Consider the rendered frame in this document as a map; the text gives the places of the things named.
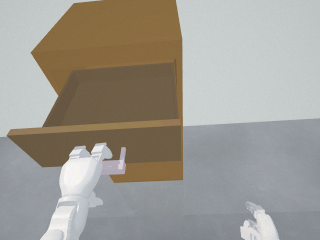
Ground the handle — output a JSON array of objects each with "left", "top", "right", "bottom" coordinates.
[{"left": 101, "top": 147, "right": 126, "bottom": 175}]

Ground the cabinet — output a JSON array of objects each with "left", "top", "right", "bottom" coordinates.
[{"left": 31, "top": 0, "right": 183, "bottom": 183}]

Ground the robot right hand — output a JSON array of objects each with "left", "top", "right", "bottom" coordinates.
[{"left": 240, "top": 201, "right": 279, "bottom": 240}]

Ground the robot left hand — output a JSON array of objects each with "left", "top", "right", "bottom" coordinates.
[{"left": 59, "top": 142, "right": 113, "bottom": 208}]

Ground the drawer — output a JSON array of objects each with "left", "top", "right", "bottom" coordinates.
[{"left": 6, "top": 62, "right": 182, "bottom": 168}]

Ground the robot left forearm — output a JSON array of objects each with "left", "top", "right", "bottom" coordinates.
[{"left": 40, "top": 195, "right": 90, "bottom": 240}]

